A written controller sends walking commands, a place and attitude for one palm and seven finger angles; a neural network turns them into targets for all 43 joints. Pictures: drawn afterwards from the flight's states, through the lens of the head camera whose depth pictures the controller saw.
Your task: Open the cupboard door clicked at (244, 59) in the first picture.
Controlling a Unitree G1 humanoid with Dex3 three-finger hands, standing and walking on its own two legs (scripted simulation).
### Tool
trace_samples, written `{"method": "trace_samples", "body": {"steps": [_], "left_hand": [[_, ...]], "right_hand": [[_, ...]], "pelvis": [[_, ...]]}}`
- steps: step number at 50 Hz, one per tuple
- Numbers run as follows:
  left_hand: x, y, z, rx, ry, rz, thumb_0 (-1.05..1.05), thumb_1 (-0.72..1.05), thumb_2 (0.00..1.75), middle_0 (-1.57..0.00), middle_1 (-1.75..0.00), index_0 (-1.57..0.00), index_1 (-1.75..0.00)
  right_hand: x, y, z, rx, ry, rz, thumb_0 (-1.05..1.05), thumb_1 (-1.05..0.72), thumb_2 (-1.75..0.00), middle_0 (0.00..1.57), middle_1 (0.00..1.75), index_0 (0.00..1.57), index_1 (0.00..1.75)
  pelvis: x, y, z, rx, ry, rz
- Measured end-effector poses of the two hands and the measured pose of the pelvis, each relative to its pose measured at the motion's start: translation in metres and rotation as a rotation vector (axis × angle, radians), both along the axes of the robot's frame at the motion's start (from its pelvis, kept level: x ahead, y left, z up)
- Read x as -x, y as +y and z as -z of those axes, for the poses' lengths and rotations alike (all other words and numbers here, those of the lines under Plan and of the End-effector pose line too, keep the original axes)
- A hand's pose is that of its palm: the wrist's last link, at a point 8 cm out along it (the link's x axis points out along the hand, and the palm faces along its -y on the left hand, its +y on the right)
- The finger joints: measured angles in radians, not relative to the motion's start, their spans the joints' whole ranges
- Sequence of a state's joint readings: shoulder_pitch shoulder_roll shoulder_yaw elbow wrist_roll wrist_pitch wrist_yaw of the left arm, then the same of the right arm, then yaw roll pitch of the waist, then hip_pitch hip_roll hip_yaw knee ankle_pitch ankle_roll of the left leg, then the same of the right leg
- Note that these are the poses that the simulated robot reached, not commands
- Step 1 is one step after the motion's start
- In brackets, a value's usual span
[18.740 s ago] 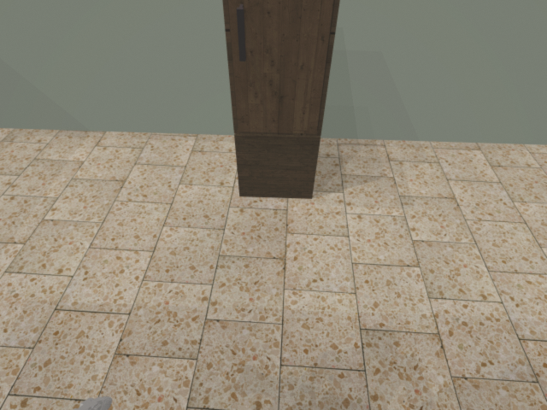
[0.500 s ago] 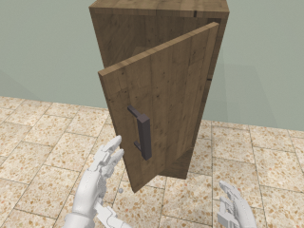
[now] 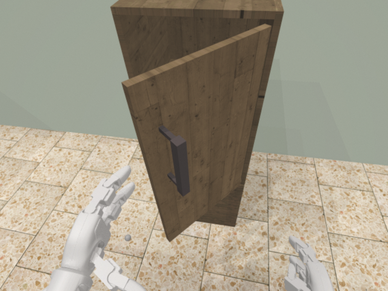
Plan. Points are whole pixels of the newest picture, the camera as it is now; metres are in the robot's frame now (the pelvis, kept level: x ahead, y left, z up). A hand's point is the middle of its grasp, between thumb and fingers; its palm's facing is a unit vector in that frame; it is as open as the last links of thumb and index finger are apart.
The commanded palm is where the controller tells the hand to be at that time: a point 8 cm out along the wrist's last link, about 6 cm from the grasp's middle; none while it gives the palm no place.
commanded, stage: draw the hand back to the body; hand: left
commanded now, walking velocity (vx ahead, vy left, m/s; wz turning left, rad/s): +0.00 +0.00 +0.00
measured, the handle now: (174, 162) +0.35 +0.06 +0.11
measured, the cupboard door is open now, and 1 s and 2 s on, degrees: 50 50 50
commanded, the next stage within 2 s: step back with the hand held close in 1.42 s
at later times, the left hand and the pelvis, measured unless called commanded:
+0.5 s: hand (68, 220) +0.20 +0.20 +0.15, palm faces +0.16 -0.95 -0.27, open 15.3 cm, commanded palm +0.16 +0.25 +0.17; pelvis +0.02 +0.02 +0.02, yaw +0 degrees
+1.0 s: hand (5, 192) +0.22 +0.28 +0.20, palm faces +0.43 -0.81 -0.40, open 9.5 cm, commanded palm +0.17 +0.32 +0.21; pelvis +0.03 +0.03 +0.05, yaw +0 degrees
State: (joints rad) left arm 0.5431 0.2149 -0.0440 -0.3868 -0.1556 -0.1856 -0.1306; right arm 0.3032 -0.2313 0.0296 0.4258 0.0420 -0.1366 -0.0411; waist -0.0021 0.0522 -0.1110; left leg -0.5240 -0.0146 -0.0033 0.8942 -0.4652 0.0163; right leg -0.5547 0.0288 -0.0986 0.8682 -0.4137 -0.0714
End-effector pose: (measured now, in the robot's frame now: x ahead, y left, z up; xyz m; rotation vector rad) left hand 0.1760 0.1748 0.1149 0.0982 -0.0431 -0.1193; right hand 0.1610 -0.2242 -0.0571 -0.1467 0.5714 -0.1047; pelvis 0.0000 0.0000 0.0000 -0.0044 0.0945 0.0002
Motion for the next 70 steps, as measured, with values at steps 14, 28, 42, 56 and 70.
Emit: {"method": "trace_samples", "body": {"steps": [14,28,42,56,70], "left_hand": [[0.003,0.038,-0.022,-0.006,0.023,-0.029,-0.01,-0.49,0.30,-0.15,-0.30,-0.15,-0.30],[0.011,0.084,-0.051,-0.204,-0.001,-0.347,-0.01,-0.22,0.42,-0.16,-0.30,-0.16,-0.30],[0.003,0.124,-0.087,-0.315,-0.092,-0.492,0.00,0.25,0.62,-0.18,-0.30,-0.18,-0.30],[0.007,0.152,-0.110,-0.365,-0.157,-0.602,0.01,0.73,0.83,-0.20,-0.30,-0.20,-0.30],[0.010,0.139,-0.099,-0.331,-0.123,-0.581,0.01,0.88,0.89,-0.21,-0.30,-0.21,-0.30]], "right_hand": [[-0.018,0.017,-0.018,0.007,-0.060,-0.021,0.01,-0.90,-0.90,0.20,0.30,0.20,0.30],[-0.037,0.041,-0.028,0.026,-0.021,-0.065,0.01,-0.90,-0.90,0.20,0.30,0.20,0.30],[-0.039,0.047,-0.024,0.019,0.057,-0.065,0.01,-0.90,-0.90,0.21,0.30,0.21,0.30],[-0.042,0.029,-0.029,0.038,0.073,-0.043,0.01,-0.90,-0.90,0.20,0.30,0.21,0.30],[-0.032,0.023,-0.028,0.031,0.082,-0.035,0.01,-0.90,-0.90,0.20,0.30,0.20,0.30]], "pelvis": [[-0.010,0.012,-0.013,0.014,-0.042,-0.009],[-0.018,0.023,-0.029,0.014,-0.083,-0.007],[-0.027,0.029,-0.041,0.008,-0.127,0.001],[-0.026,0.024,-0.047,0.008,-0.151,0.005],[-0.020,0.017,-0.048,0.006,-0.165,0.008]]}}
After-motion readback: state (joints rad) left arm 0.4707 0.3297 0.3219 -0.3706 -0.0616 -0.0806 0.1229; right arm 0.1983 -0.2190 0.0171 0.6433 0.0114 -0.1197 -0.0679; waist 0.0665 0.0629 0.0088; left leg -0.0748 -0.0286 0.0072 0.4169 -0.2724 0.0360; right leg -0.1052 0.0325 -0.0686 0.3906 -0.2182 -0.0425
